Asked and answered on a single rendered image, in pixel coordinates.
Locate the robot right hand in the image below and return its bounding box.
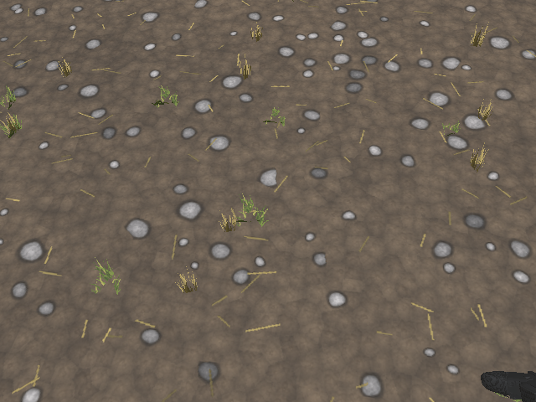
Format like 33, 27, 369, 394
481, 371, 536, 402

